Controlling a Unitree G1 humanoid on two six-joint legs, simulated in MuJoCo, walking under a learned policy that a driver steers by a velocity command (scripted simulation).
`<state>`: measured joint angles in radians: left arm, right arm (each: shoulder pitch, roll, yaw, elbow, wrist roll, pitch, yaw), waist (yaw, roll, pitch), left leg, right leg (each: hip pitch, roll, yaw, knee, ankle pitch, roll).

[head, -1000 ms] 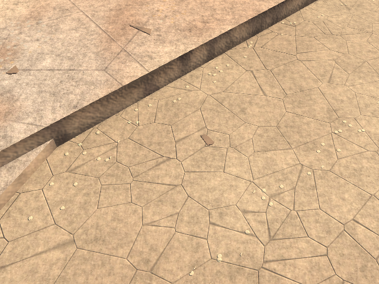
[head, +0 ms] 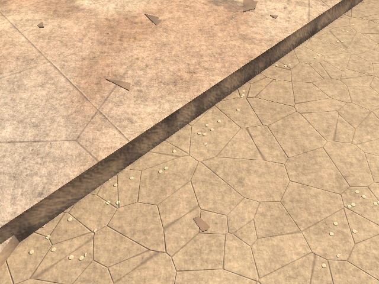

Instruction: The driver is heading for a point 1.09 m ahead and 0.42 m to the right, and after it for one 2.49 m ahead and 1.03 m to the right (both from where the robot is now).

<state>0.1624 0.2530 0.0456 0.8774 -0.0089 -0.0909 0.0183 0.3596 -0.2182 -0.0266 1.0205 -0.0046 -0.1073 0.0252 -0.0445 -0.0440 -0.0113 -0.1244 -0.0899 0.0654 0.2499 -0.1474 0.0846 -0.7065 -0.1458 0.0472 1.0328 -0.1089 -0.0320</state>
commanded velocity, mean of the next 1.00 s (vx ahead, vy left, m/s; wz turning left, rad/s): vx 0.50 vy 0.00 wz -0.22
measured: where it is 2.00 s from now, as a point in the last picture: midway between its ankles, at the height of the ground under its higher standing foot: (210, 231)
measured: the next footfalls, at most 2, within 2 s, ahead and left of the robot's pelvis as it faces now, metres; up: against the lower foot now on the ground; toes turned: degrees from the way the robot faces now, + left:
right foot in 0.26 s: +0.33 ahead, -0.16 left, +0.00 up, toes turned -2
left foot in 0.80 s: +0.62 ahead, +0.06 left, +0.00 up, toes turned -9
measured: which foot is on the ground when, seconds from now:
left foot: down 0.00-0.28, up 0.30-0.78, down 0.80-1.00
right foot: up 0.00-0.24, down 0.26-0.82, up 0.84-1.00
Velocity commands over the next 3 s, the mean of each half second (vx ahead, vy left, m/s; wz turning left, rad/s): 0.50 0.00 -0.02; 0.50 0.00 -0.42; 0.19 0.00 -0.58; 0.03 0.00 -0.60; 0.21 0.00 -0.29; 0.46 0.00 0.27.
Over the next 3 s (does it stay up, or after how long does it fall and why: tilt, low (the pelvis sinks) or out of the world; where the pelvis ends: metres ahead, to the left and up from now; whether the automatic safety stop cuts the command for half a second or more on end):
stays up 0.94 -0.35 0.00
